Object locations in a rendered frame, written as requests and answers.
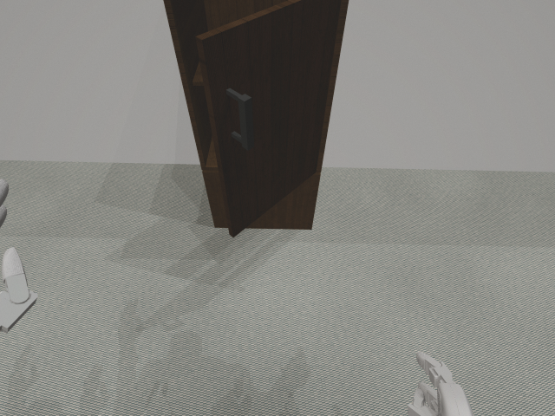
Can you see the robot right hand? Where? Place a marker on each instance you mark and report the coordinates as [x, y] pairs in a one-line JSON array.
[[449, 399]]

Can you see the robot left hand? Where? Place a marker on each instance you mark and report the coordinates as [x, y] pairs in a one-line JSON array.
[[15, 303]]

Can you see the cupboard door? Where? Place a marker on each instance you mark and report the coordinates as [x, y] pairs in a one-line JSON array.
[[281, 57]]

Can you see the handle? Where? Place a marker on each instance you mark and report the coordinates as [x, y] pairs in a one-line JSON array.
[[245, 117]]

